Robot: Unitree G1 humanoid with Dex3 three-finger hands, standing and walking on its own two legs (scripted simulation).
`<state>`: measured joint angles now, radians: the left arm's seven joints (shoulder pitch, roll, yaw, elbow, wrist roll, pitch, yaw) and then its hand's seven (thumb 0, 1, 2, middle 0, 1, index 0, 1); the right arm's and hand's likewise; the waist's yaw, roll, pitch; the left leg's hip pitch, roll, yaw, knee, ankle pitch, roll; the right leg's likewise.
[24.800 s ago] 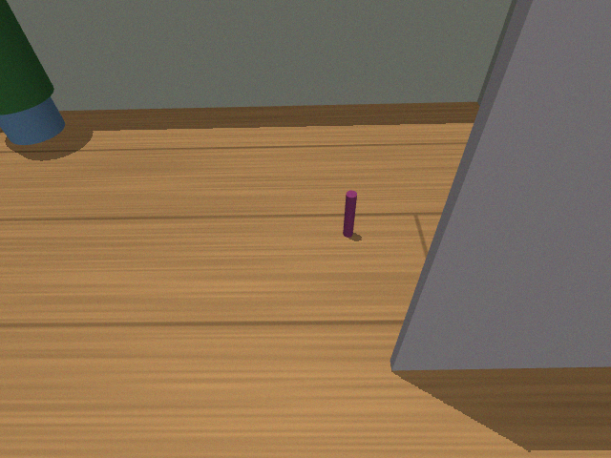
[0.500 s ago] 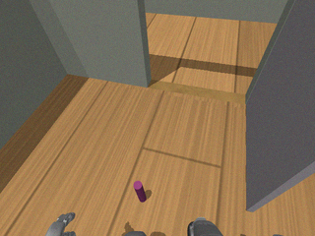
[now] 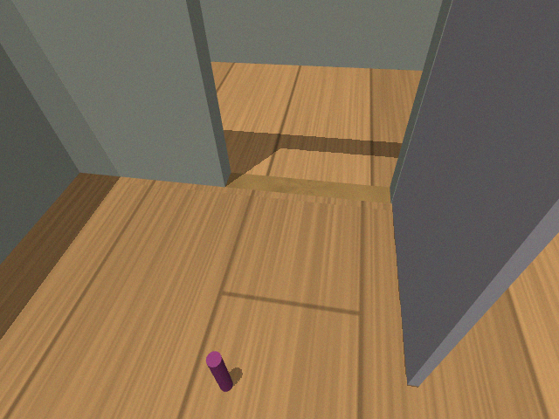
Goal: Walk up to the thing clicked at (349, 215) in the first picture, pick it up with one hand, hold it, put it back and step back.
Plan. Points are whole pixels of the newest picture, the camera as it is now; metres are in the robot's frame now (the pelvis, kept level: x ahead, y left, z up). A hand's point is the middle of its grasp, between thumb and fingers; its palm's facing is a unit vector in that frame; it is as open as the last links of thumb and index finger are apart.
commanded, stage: walk up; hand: left
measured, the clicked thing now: (220, 372) +0.39 +0.23 -0.64
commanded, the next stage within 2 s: stand in 1.44 s
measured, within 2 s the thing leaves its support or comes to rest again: neither
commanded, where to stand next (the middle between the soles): +0.09 +0.03 m, yaw +1 degrees
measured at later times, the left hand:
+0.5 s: hand out of the picture +0.09 +0.32 -0.16, palm faces +0.02 -0.90 -0.43, open 7.4 cm
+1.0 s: hand out of the picture -0.01 +0.28 -0.15, palm faces +0.06 -0.93 -0.37, open 7.4 cm
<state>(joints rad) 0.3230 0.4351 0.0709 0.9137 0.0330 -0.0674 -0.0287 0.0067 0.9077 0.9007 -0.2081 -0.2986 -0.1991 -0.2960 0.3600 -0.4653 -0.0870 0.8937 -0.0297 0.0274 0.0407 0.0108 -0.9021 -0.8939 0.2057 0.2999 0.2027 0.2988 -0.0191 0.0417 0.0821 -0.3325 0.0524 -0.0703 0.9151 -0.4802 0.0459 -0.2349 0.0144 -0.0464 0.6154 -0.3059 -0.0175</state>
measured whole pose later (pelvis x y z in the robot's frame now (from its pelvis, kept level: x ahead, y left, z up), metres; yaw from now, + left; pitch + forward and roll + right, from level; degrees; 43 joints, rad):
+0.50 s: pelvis +0.00 +0.04 -0.02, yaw +2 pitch -4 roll +1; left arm 0.14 0.41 0.03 0.87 -0.02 0.02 0.05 0.00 0.91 0.90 -0.21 -0.30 -0.20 -0.30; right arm 0.10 -0.36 -0.04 0.80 -0.01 0.04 0.02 0.01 -0.90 -0.89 0.21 0.30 0.21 0.30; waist 0.01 -0.01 0.22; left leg -0.46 -0.01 0.00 0.71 -0.19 0.02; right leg -0.43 0.02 0.05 1.15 -0.56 -0.03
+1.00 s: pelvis -0.05 +0.02 +0.00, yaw +4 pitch -3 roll +2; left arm 0.22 0.38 0.04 0.89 0.02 0.02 -0.01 0.01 0.91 0.90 -0.21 -0.30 -0.20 -0.30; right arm 0.21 -0.37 -0.02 0.94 -0.01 -0.02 0.00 0.01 -0.90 -0.89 0.20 0.30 0.20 0.30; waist 0.03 -0.03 0.13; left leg -0.25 -0.04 -0.01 0.64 -0.33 0.02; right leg -0.31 -0.02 -0.06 0.72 -0.39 -0.03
